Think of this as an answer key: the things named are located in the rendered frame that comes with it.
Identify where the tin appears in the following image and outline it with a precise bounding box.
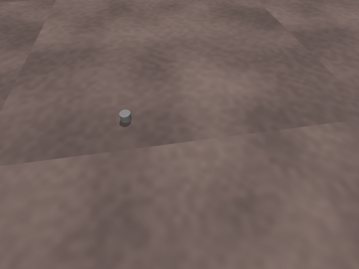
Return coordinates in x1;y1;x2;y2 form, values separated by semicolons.
119;109;132;123

